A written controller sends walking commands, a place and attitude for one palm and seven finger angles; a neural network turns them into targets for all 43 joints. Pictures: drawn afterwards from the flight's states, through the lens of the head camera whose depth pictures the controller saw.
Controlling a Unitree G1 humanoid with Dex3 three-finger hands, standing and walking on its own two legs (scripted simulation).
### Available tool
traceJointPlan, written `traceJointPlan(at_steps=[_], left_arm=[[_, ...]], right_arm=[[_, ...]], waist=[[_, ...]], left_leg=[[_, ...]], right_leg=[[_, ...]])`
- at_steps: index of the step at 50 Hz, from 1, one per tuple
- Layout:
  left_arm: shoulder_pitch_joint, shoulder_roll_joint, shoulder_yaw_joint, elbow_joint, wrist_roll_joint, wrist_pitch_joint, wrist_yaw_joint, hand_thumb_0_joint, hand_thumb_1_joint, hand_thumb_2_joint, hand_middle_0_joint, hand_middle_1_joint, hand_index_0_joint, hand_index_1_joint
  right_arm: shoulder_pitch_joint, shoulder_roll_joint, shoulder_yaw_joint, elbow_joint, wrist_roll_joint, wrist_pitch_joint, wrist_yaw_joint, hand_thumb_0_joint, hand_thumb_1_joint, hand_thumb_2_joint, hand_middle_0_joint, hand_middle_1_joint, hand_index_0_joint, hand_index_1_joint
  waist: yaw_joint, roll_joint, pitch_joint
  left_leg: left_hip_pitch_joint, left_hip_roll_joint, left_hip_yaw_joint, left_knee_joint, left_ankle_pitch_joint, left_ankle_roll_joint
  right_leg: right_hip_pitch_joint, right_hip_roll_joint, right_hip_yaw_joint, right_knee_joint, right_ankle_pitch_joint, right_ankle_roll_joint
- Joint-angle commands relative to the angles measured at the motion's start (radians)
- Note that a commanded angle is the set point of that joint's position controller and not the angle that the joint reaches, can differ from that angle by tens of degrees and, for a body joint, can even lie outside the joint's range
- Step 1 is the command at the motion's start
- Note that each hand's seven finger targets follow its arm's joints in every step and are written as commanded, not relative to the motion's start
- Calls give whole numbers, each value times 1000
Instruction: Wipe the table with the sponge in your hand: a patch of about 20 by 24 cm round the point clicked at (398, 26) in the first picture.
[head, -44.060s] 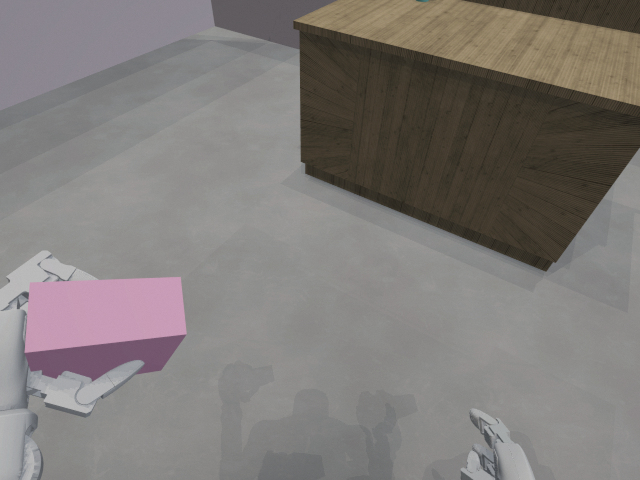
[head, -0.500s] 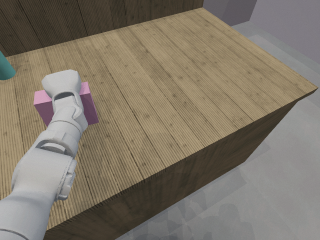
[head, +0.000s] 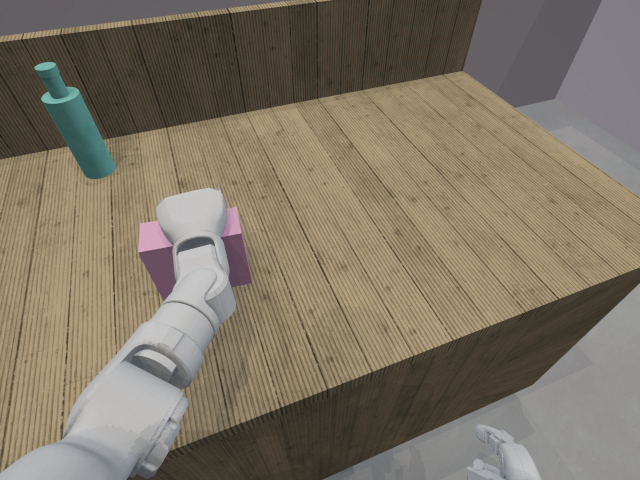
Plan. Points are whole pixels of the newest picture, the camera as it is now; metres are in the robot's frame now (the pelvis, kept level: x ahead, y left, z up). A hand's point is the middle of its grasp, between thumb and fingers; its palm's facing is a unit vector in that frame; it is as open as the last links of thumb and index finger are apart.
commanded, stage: wipe back along the third lane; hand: left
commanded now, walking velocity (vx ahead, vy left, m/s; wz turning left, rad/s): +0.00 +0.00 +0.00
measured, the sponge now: (202, 263) +0.41 +0.21 +0.02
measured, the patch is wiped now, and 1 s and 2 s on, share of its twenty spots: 0.85 0.85 0.85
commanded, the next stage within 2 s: slide back across to the middle lane in 1.08 s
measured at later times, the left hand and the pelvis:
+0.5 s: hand (211, 270) +0.36 +0.17 +0.06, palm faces +0.02 -0.04 -1.00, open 10.0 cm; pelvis +0.01 +0.00 +0.00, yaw +1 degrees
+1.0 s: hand (225, 300) +0.32 +0.15 +0.07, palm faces +0.04 -0.05 -1.00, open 9.9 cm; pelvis -0.02 -0.02 +0.00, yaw +0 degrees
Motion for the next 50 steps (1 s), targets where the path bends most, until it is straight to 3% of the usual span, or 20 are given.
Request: traceJointPlan(at_steps=[1,7,9,12,15,17,19,22,25,27,31,32,35,37,38,41,42,44,47,50], left_arm=[[-194,5,-30,-131,-1,39,-51,0,100,1300,-1200,-1600,-1200,-1600],[-99,-2,-32,-241,-22,62,-78,0,100,1300,-1200,-1600,-1200,-1600],[-109,-55,-103,-258,-10,70,-88,0,100,1300,-1200,-1600,-1200,-1600],[-30,-32,-69,-317,-22,71,-94,0,100,1300,-1200,-1600,-1200,-1600],[16,-67,-118,-348,-17,77,-98,0,100,1300,-1200,-1600,-1200,-1600],[63,-33,-75,-393,-31,78,-97,0,100,1300,-1200,-1600,-1200,-1600],[87,-82,-137,-426,-27,85,-100,0,100,1300,-1200,-1600,-1200,-1600],[83,-43,-95,-446,-34,98,-96,0,100,1300,-1200,-1600,-1200,-1600],[105,-94,-157,-471,-28,110,-96,0,100,1300,-1200,-1600,-1200,-1600],[107,-61,-113,-472,-32,113,-93,0,100,1300,-1200,-1600,-1200,-1600],[88,-78,-145,-474,-24,120,-91,0,100,1300,-1200,-1600,-1200,-1600],[112,-41,-97,-480,-33,120,-88,0,100,1300,-1200,-1600,-1200,-1600],[146,-85,-151,-486,-25,122,-89,0,100,1300,-1200,-1600,-1200,-1600],[172,-36,-97,-512,-37,121,-89,0,100,1300,-1200,-1600,-1200,-1600],[159,-68,-138,-522,-33,122,-91,0,100,1300,-1200,-1600,-1200,-1600],[137,-81,-158,-502,-24,127,-92,0,100,1300,-1200,-1600,-1200,-1600],[156,-69,-135,-520,-31,123,-94,0,100,1300,-1200,-1600,-1200,-1600],[169,-87,-164,-527,-24,119,-95,0,100,1300,-1200,-1600,-1200,-1600],[256,-45,-112,-561,-35,111,-96,0,100,1300,-1200,-1600,-1200,-1600],[286,-80,-161,-590,-36,113,-100,0,100,1300,-1200,-1600,-1200,-1600]], right_arm=[[-132,-124,-36,-136,-3,-7,-6,0,-900,-900,200,300,200,300],[-189,-124,-29,-164,0,10,3,0,-900,-900,200,300,200,300],[-198,-120,-24,-162,2,17,7,0,-900,-900,200,300,200,300],[-216,-120,-26,-180,1,18,19,0,-900,-900,200,300,200,300],[-224,-118,-22,-185,5,23,31,0,-900,-900,200,300,200,300],[-240,-120,-25,-195,4,23,35,0,-900,-900,200,300,200,300],[-254,-116,-19,-201,8,26,41,0,-900,-900,200,300,200,300],[-270,-118,-20,-196,9,29,47,0,-900,-900,200,300,200,300],[-279,-111,-18,-206,13,29,57,0,-900,-900,200,300,200,300],[-287,-113,-20,-202,11,29,58,0,-900,-900,200,300,200,300],[-294,-111,-15,-202,15,27,56,0,-900,-900,200,300,200,300],[-298,-111,-16,-204,14,26,55,0,-900,-900,200,300,200,300],[-304,-109,-14,-210,16,26,60,0,-900,-900,200,300,200,300],[-316,-113,-13,-216,16,26,62,0,-900,-900,200,300,200,300],[-313,-110,-12,-220,16,26,61,0,-900,-900,200,300,200,300],[-315,-109,-12,-213,21,23,63,0,-900,-900,200,300,200,300],[-321,-108,-14,-220,19,20,65,0,-900,-900,200,300,200,300],[-316,-107,-15,-220,20,18,67,0,-900,-900,200,300,200,300],[-326,-111,-16,-230,17,14,70,0,-900,-900,200,300,200,300],[-331,-108,-15,-234,22,13,77,0,-900,-900,200,300,200,300]], waist=[[-7,-90,-239],[17,-111,-258],[1,-89,-216],[27,-102,-249],[22,-102,-226],[35,-135,-233],[28,-114,-200],[40,-118,-174],[36,-101,-163],[45,-120,-149],[36,-114,-131],[50,-130,-129],[41,-123,-114],[56,-122,-109],[46,-122,-115],[40,-107,-75],[50,-113,-81],[41,-116,-89],[61,-144,-104],[51,-154,-77]], left_leg=[[152,61,-35,-37,429,-61],[165,57,-37,-32,501,-56],[175,59,-39,-31,501,-60],[184,60,-48,-26,547,-58],[185,59,-46,-24,528,-57],[173,56,-45,-26,513,-49],[174,55,-44,-32,491,-49],[164,59,-54,-47,442,-49],[170,59,-51,-53,401,-47],[157,57,-55,-61,365,-43],[151,52,-44,-76,294,-39],[141,50,-51,-81,284,-36],[140,47,-42,-82,271,-36],[129,46,-48,-92,244,-34],[137,44,-39,-92,232,-30],[134,46,-43,-101,196,-33],[128,42,-46,-102,191,-28],[138,40,-38,-95,194,-27],[121,32,-38,-92,205,-24],[123,31,-31,-88,199,-23]], right_leg=[[181,-27,-13,-5,373,-54],[251,-32,-4,9,478,-60],[220,-32,-13,10,454,-60],[255,-30,-7,19,484,-64],[250,-30,-11,20,474,-63],[281,-29,3,19,494,-64],[268,-31,-4,18,471,-63],[251,-22,2,10,408,-71],[240,-22,-13,10,353,-68],[239,-16,2,0,321,-73],[233,-19,1,-13,252,-68],[242,-15,13,-20,242,-72],[243,-19,12,-21,234,-69],[250,-16,26,-32,200,-72],[255,-20,19,-33,184,-65],[213,-15,17,-43,118,-68],[224,-12,26,-47,116,-70],[230,-15,25,-46,123,-67],[275,-15,55,-48,169,-67],[269,-18,51,-52,162,-60]])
